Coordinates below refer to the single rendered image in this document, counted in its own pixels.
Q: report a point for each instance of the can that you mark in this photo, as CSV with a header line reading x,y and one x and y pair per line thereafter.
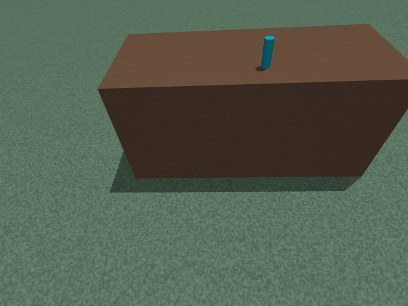
x,y
267,52

